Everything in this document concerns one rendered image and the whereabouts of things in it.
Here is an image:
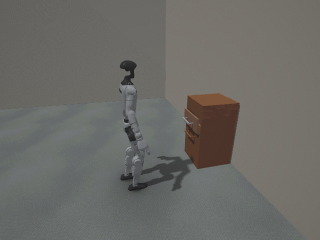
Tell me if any right robot shin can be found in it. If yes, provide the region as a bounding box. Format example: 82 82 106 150
132 159 144 187

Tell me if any drawer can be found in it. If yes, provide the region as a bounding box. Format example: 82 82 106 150
184 108 201 135

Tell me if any robot right upper arm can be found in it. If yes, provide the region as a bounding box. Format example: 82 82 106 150
125 86 136 117

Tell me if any robot left thigh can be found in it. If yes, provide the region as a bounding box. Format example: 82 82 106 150
125 138 136 157

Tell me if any robot right hand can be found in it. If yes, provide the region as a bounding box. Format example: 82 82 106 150
137 138 151 158

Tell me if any cabinet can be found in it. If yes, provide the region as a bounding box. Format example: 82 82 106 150
184 93 240 169

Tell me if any robot right forearm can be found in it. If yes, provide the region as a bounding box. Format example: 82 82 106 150
128 111 143 141

